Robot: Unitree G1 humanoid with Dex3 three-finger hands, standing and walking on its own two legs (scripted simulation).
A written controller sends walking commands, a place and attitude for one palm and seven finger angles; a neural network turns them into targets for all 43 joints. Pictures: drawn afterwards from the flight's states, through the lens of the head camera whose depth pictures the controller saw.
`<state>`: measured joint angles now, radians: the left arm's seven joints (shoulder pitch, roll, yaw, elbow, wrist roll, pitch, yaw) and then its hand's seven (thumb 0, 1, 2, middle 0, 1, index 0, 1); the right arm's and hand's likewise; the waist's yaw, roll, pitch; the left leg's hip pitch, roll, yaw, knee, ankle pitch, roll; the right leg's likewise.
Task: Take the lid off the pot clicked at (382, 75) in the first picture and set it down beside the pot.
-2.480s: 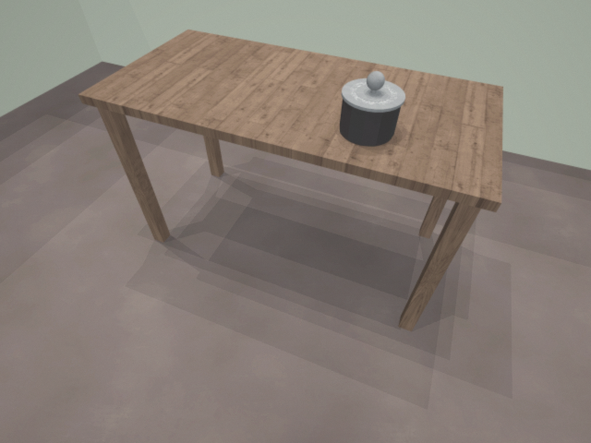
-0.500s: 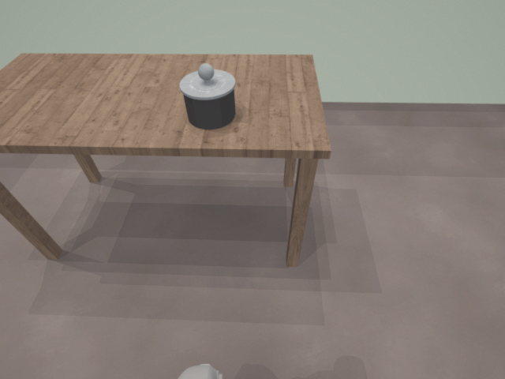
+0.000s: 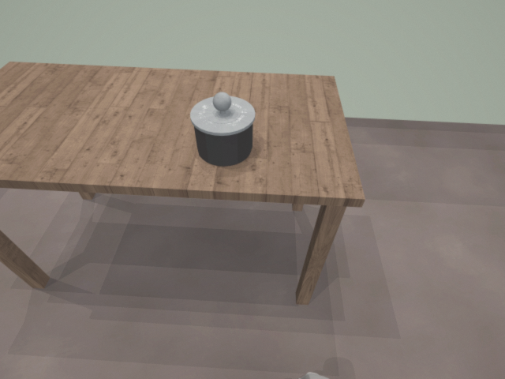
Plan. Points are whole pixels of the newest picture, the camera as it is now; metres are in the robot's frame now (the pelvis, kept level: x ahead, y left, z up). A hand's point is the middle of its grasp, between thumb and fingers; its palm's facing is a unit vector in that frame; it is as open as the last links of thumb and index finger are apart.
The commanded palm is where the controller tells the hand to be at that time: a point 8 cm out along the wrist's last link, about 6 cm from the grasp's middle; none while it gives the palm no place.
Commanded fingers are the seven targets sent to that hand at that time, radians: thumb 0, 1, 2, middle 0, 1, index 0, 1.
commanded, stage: take the last steps up to it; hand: left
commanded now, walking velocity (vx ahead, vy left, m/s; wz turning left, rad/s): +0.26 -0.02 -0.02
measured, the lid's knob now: (222, 101) +0.69 +0.13 +0.08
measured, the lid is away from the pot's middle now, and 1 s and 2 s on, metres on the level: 0.00 0.00 0.00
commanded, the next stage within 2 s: come to a stop and stand still in 0.24 s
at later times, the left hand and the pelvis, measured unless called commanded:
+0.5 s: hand out of the picture +0.13 +0.15 -0.19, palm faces +0.11 -0.98 -0.14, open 7.3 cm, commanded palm none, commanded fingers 0.00 0.90 0.90 -0.20 -0.30 -0.20 -0.30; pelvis +0.16 +0.00 -0.01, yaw +1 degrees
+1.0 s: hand (173, 375) +0.16 +0.16 -0.18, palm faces +0.02 -0.97 -0.25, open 7.4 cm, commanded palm none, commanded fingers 0.00 0.90 0.90 -0.20 -0.30 -0.20 -0.30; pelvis +0.12 -0.03 -0.01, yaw +1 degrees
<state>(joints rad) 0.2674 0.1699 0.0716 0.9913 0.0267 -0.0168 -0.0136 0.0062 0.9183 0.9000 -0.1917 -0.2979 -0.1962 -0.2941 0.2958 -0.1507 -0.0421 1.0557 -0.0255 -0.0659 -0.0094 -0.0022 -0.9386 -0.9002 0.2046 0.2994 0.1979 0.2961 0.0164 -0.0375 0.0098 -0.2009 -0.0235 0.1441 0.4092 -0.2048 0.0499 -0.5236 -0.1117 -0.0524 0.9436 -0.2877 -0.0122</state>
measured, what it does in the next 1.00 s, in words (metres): walks ahead: right foot, then left foot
